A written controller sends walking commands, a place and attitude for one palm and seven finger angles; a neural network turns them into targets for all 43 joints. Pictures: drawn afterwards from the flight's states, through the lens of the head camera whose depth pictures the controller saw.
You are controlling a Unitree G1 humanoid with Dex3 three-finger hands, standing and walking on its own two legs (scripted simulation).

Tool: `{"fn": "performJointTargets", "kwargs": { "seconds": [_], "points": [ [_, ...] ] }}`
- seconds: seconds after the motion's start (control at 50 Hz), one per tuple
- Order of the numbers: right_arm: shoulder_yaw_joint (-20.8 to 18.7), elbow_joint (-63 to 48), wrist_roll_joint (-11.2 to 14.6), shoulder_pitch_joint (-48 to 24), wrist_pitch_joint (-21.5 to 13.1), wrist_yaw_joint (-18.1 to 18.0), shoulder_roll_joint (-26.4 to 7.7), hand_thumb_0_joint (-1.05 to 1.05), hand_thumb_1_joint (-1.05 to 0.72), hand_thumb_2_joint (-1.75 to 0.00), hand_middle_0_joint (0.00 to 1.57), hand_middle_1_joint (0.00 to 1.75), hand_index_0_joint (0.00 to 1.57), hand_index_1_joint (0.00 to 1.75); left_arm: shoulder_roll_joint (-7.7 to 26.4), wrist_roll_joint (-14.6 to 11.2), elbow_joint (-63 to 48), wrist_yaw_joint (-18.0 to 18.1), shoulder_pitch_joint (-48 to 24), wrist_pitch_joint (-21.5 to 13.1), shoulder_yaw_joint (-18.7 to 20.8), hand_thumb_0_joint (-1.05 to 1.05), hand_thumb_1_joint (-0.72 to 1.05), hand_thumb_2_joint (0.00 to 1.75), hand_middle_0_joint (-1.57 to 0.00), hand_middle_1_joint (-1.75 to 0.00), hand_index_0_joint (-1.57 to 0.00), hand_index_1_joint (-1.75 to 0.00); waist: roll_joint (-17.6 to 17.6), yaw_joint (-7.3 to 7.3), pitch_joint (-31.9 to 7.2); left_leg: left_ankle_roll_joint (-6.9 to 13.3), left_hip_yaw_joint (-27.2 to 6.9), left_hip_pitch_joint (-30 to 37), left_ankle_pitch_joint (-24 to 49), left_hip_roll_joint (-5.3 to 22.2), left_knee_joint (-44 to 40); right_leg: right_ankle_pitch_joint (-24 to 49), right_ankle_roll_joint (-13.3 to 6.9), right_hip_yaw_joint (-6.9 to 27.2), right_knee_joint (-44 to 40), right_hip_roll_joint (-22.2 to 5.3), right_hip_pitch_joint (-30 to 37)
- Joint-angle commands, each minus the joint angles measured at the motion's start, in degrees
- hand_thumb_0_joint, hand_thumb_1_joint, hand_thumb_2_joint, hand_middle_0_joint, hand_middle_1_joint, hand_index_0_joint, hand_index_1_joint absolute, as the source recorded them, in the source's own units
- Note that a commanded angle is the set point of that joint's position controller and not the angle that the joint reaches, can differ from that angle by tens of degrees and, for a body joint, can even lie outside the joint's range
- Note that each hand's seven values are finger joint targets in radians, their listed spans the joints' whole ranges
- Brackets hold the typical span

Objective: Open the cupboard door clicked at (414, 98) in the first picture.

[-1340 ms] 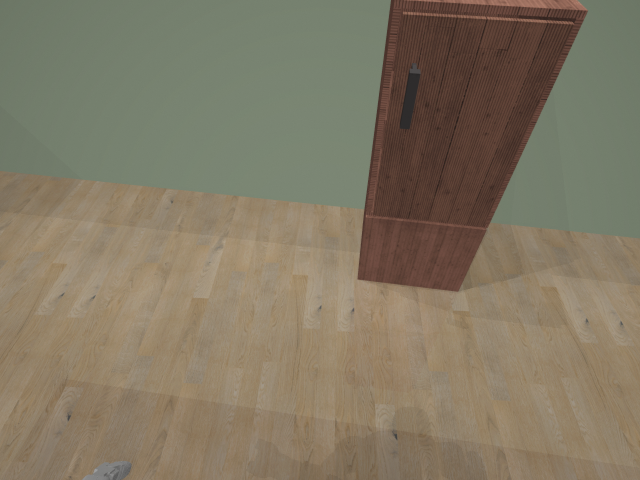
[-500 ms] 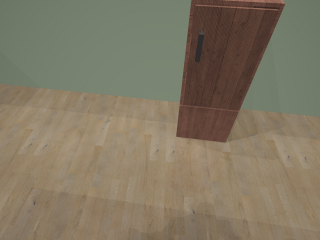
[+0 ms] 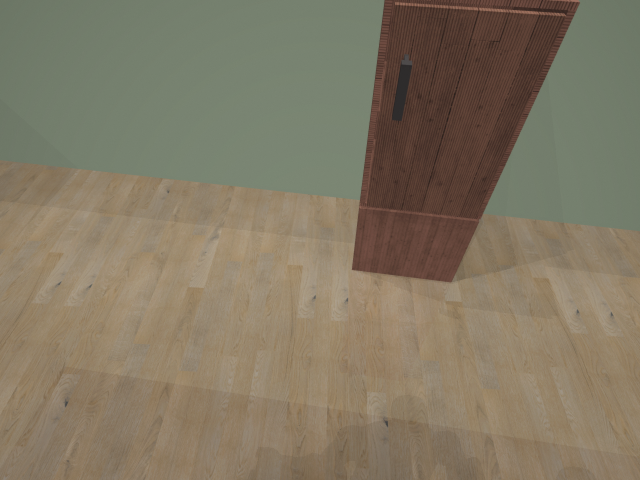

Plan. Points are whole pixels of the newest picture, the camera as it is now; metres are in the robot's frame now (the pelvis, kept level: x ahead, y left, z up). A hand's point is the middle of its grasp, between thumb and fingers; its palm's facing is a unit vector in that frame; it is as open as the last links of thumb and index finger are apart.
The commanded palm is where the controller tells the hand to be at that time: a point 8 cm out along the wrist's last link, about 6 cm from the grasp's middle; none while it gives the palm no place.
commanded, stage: look at it before walking up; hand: left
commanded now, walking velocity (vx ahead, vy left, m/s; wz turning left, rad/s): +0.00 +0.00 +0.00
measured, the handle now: (401, 87) +0.96 -0.14 +0.03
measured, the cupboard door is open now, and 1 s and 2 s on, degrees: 0 0 0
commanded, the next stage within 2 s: walk to a spot facing it in 0.10 s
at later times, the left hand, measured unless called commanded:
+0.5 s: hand out of the picture +0.07 +0.21 -0.18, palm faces -0.11 -0.95 -0.29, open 7.4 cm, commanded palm none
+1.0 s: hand out of the picture +0.08 +0.17 -0.17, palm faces -0.28 -0.93 -0.24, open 7.3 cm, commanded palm none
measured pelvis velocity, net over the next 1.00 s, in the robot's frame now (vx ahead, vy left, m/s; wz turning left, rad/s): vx -0.03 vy -0.01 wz -0.37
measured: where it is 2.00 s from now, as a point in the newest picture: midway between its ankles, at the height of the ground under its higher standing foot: outside the picture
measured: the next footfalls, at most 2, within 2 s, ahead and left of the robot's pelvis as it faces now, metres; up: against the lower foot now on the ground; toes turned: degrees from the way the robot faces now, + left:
left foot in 1.14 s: +0.05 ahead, +0.12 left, +0.00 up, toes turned -27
right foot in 1.70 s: -0.13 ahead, -0.05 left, +0.00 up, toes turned -54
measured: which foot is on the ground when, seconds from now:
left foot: down 0.00-0.60, up 0.62-1.00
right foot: down 0.00-1.00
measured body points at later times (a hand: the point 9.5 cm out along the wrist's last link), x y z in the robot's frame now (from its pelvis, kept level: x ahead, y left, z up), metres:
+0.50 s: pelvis -0.01 -0.01 -0.01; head +0.02 -0.01 +0.44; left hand +0.08 +0.26 -0.15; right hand +0.06 -0.28 -0.15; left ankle +0.01 +0.12 -0.75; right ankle +0.00 -0.12 -0.74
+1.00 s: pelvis -0.03 -0.01 -0.01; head +0.01 -0.03 +0.44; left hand +0.09 +0.21 -0.15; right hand -0.01 -0.30 -0.14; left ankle +0.00 +0.14 -0.69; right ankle -0.02 -0.12 -0.75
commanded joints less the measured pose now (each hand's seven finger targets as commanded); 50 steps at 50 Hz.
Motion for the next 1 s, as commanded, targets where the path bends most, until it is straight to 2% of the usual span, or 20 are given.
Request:
{"fn": "performJointTargets", "kwargs": {
  "seconds": [0.0,0.22,0.28,0.34,0.38,0.42,0.44,0.46,0.48,0.5,0.54,0.56,0.58,0.6,0.62,0.66,0.7,0.74,0.88,0.98],
  "points": [
    [-2.15,-3.69,-0.14,-2.46,-1.24,-0.77,-11.80,0.00,-0.90,-0.90,0.20,0.30,0.20,0.30,11.85,-0.35,-3.44,0.61,-2.09,-1.47,2.56,0.00,0.90,0.90,-0.20,-0.30,-0.20,-0.30,-0.52,-0.24,-5.04,1.52,-5.67,1.43,7.29,6.92,-3.18,7.40,-2.25,5.66,-3.55,-6.41,1.33],
    [-2.35,-3.75,-0.24,-2.47,-1.19,-1.09,-11.70,0.00,-0.90,-0.90,0.20,0.30,0.20,0.30,11.78,-0.27,-3.69,0.58,-2.39,-1.08,2.85,0.00,0.90,0.90,-0.20,-0.30,-0.20,-0.30,-0.05,-0.30,-4.30,1.30,-4.40,2.93,9.09,7.39,-2.58,10.95,-2.42,6.25,-2.99,-6.09,0.68],
    [-1.57,-3.96,-0.31,1.31,0.06,-1.49,-5.10,0.00,-0.90,-0.90,0.20,0.30,0.20,0.30,5.96,-0.31,-3.97,0.87,0.90,0.86,2.17,0.00,0.90,0.90,-0.20,-0.30,-0.20,-0.30,-0.73,-0.52,-3.66,0.22,-1.39,2.52,9.86,7.78,0.91,15.08,-1.73,7.01,0.73,-5.67,-2.03],
    [-2.64,-6.16,-0.38,2.23,0.95,-1.86,-5.98,0.00,-0.90,-0.90,0.20,0.30,0.20,0.30,6.23,-0.05,-6.04,0.62,1.99,1.90,2.96,0.00,0.90,0.90,-0.20,-0.30,-0.20,-0.30,-0.56,-0.67,-2.78,0.56,-0.62,1.64,6.35,8.84,2.74,14.02,-1.94,8.02,3.86,-4.53,-6.09],
    [-3.39,-7.68,-0.46,1.87,1.23,-1.98,-6.56,0.00,-0.90,-0.90,0.20,0.30,0.20,0.30,5.91,0.06,-7.68,0.30,2.17,2.38,3.38,0.00,0.90,0.90,-0.20,-0.30,-0.20,-0.30,1.20,-0.62,-2.23,1.52,-1.54,1.01,3.76,10.61,2.08,11.43,-1.62,7.51,7.33,-2.80,-9.06],
    [-4.13,-9.02,-0.52,1.54,1.26,-2.09,-7.48,0.00,-0.90,-0.90,0.20,0.30,0.20,0.30,4.68,0.05,-8.95,-0.12,2.56,2.72,3.72,0.00,0.90,0.90,-0.20,-0.30,-0.20,-0.30,5.72,-0.53,-1.97,3.68,-3.94,0.02,3.05,14.42,-0.17,6.22,-0.86,5.02,14.56,-0.35,-11.56],
    [-4.46,-9.58,-0.44,1.46,1.10,-2.04,-7.86,0.00,-0.90,-0.90,0.20,0.30,0.20,0.30,3.92,0.04,-9.53,-0.27,3.02,2.86,3.82,0.00,0.90,0.90,-0.20,-0.30,-0.20,-0.30,8.67,-0.26,-2.59,5.97,-5.77,-0.55,6.16,17.62,-1.52,-3.37,-0.32,2.87,20.78,0.83,-12.12],
    [-4.68,-10.13,-0.51,1.11,0.88,-2.01,-7.63,0.00,-0.90,-0.90,0.20,0.30,0.20,0.30,3.11,0.09,-10.09,-0.38,3.33,3.10,4.10,0.00,0.90,0.90,-0.20,-0.30,-0.20,-0.30,10.56,-0.02,-2.66,8.47,-6.45,-0.83,10.64,20.36,-2.44,-13.19,0.35,0.93,26.96,0.93,-13.28],
    [-4.83,-10.91,-0.62,0.30,0.71,-2.06,-7.23,0.00,-0.90,-0.90,0.20,0.30,0.20,0.30,2.55,0.06,-10.56,-0.43,3.81,3.24,4.43,0.00,0.90,0.90,-0.20,-0.30,-0.20,-0.30,11.07,0.34,-2.64,10.00,-6.32,-1.20,14.71,21.88,-1.79,-17.21,0.48,1.15,29.81,-0.15,-13.59],
    [-4.94,-11.68,-0.73,-0.63,0.72,-2.08,-6.95,0.00,-0.90,-0.90,0.20,0.30,0.20,0.30,2.32,0.00,-10.90,-0.54,4.74,3.31,4.64,0.00,0.90,0.90,-0.20,-0.30,-0.20,-0.30,10.95,0.90,-2.59,9.92,-4.39,-2.55,15.89,22.11,-0.26,-18.21,0.21,1.58,29.38,-1.43,-12.18],
    [-5.28,-12.75,-0.93,-2.96,0.96,-2.01,-6.71,0.00,-0.90,-0.90,0.20,0.30,0.20,0.30,1.80,0.22,-10.26,-0.95,9.51,2.89,5.07,0.00,0.90,0.90,-0.20,-0.30,-0.20,-0.30,7.53,3.61,-3.56,6.03,1.19,-6.00,13.59,19.12,7.85,-10.96,-0.07,-0.49,19.50,-1.72,-5.26],
    [-5.36,-13.10,-0.72,-3.87,1.43,-1.87,-5.98,0.00,-0.90,-0.90,0.20,0.30,0.20,0.30,2.63,0.41,-9.47,-0.91,13.40,2.35,5.65,0.00,0.90,0.90,-0.20,-0.30,-0.20,-0.30,1.88,5.78,-3.57,2.16,5.08,-10.20,6.17,15.18,17.71,-0.22,-0.17,1.20,8.99,-2.62,-0.21],
    [-4.64,-14.23,-0.36,-0.83,1.99,-1.57,-0.77,0.00,-0.90,-0.90,0.20,0.30,0.20,0.30,8.82,1.29,-9.68,-0.02,14.10,1.19,6.69,0.00,0.90,0.90,-0.20,-0.30,-0.20,-0.30,-19.78,4.77,-2.73,-2.81,9.08,-21.52,-16.58,5.05,33.53,12.82,-2.99,22.35,-3.33,-14.55,2.62],
    [-4.37,-15.62,-0.33,-1.94,2.27,-1.63,-0.42,0.00,-0.90,-0.90,0.20,0.30,0.20,0.30,10.39,0.43,-10.26,0.70,14.39,1.28,6.59,0.00,0.90,0.90,-0.20,-0.30,-0.20,-0.30,-20.01,4.57,-1.80,-3.12,2.19,-24.21,-23.50,1.89,41.47,21.84,-7.10,32.37,-6.53,-20.18,-1.55],
    [-4.84,-14.93,-0.20,-0.13,2.53,-1.63,-1.14,0.00,-0.90,-0.90,0.20,0.30,0.20,0.30,9.19,0.25,-11.08,1.00,12.11,1.57,6.70,0.00,0.90,0.90,-0.20,-0.30,-0.20,-0.30,-14.37,2.77,-2.51,-2.36,-1.60,-23.31,-19.53,3.73,44.42,11.91,-9.99,27.02,-6.46,-19.02,-1.98],
    [-4.99,-13.94,-0.38,-1.39,2.28,-1.25,-1.20,0.00,-0.90,-0.90,0.20,0.30,0.20,0.30,6.66,0.24,-12.81,0.93,6.94,1.46,6.64,0.00,0.90,0.90,-0.20,-0.30,-0.20,-0.30,-9.89,1.62,-0.01,-2.68,-1.93,-23.95,-13.24,4.84,46.36,2.74,-9.63,25.81,-6.59,-14.13,-6.04],
    [-5.01,-13.32,-0.64,-0.23,2.09,-1.30,-0.69,0.00,-0.90,-0.90,0.20,0.30,0.20,0.30,4.22,-0.11,-12.98,0.75,6.90,0.87,6.16,0.00,0.90,0.90,-0.20,-0.30,-0.20,-0.30,-6.52,0.92,-1.59,-3.38,-1.92,-23.57,-9.09,4.82,45.12,8.49,-9.05,22.20,-4.99,-11.69,-3.82],
    [-4.92,-12.64,-0.58,1.01,2.00,-1.43,0.09,0.00,-0.90,-0.90,0.20,0.30,0.20,0.30,4.06,-0.20,-12.48,0.80,8.42,0.58,6.30,0.00,0.90,0.90,-0.20,-0.30,-0.20,-0.30,-5.44,1.06,-5.27,-4.00,-1.45,-23.61,-7.97,4.42,43.20,14.39,-8.46,19.93,-2.87,-10.46,1.17],
    [-4.61,-14.50,-0.54,-1.71,2.02,-2.04,0.79,0.00,-0.90,-0.90,0.20,0.30,0.20,0.30,4.05,0.21,-11.81,0.66,11.41,1.09,6.91,0.00,0.90,0.90,-0.20,-0.30,-0.20,-0.30,-7.22,2.76,-6.90,-4.50,-1.55,-23.40,-10.59,2.93,36.14,15.86,-10.07,23.81,-2.25,-9.48,4.33],
    [-4.48,-15.53,-0.02,-1.72,1.51,-2.31,0.78,0.00,-0.90,-0.90,0.20,0.30,0.20,0.30,5.11,0.63,-12.48,0.74,9.63,1.68,7.39,0.00,0.90,0.90,-0.20,-0.30,-0.20,-0.30,-8.21,2.74,-7.12,-3.59,-1.52,-18.07,-13.51,1.71,26.43,16.20,-11.16,27.61,-1.93,-8.99,2.05]
  ]
}}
